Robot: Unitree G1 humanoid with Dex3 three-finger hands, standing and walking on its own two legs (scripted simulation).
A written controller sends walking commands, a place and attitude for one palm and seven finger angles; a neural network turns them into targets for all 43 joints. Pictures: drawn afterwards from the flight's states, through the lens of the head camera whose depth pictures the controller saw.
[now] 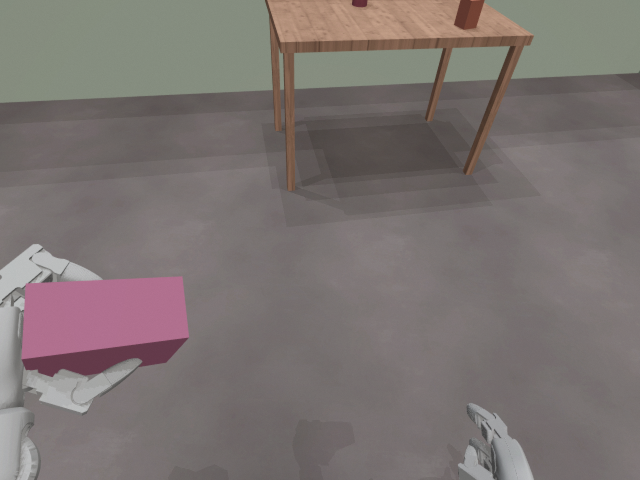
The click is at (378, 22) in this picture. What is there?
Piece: table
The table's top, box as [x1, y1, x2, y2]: [265, 0, 533, 52]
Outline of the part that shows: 265,0 280,52 529,45 533,36 532,34 485,3 483,4 476,27 472,29 463,30 453,24 459,0 367,0 367,5 365,7 355,7 351,4 351,0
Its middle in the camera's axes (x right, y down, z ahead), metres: +0.30 -0.98 +1.70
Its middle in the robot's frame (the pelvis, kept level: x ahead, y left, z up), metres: +1.94 -0.18 -0.08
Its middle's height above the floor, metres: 0.69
